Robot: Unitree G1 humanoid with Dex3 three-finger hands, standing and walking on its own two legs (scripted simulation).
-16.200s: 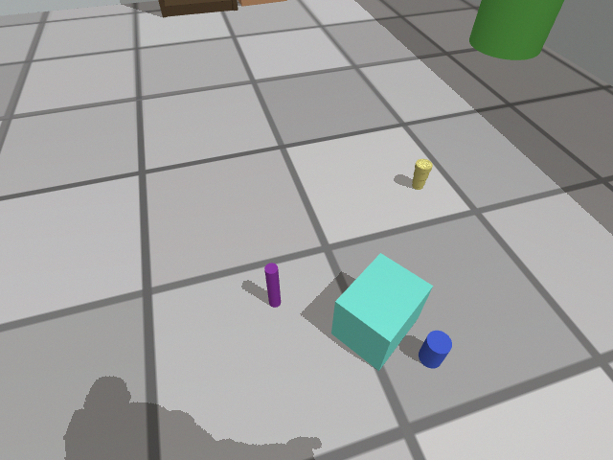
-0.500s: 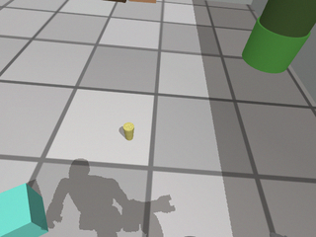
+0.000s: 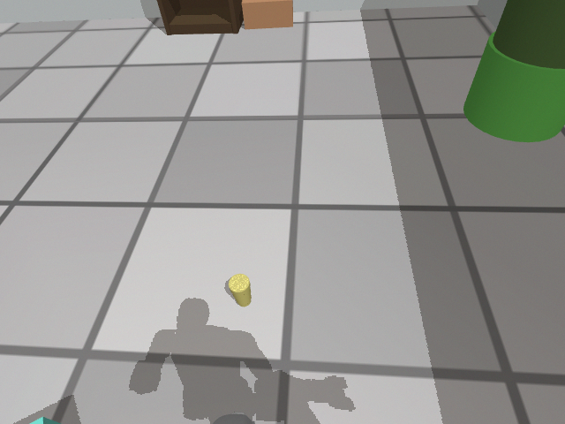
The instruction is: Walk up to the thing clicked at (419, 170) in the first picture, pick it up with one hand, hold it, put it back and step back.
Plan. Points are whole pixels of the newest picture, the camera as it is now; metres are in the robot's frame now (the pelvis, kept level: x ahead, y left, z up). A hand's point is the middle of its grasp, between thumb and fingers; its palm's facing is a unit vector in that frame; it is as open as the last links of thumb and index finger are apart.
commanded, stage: walk up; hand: left
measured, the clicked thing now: (241, 292) +0.69 +0.23 -0.70
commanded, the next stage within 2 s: none
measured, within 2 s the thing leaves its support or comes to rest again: neither
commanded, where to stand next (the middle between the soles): +0.37 +0.02 m, yaw +0 degrees
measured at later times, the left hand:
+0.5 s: hand (118, 384) +0.23 +0.31 -0.15, palm faces -0.06 -0.94 -0.34, open 7.4 cm
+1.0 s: hand (154, 306) +0.37 +0.29 -0.16, palm faces -0.01 -0.92 -0.40, open 7.4 cm
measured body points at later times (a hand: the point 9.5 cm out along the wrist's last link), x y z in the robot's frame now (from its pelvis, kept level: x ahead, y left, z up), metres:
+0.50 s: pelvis +0.18 +0.04 +0.00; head +0.20 +0.06 +0.45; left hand +0.23 +0.36 -0.13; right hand +0.25 -0.28 -0.09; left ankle +0.19 +0.14 -0.74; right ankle +0.26 -0.12 -0.69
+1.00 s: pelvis +0.29 +0.02 -0.02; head +0.31 +0.01 +0.43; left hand +0.37 +0.34 -0.13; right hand +0.37 -0.30 -0.14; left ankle +0.35 +0.15 -0.74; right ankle +0.34 -0.12 -0.74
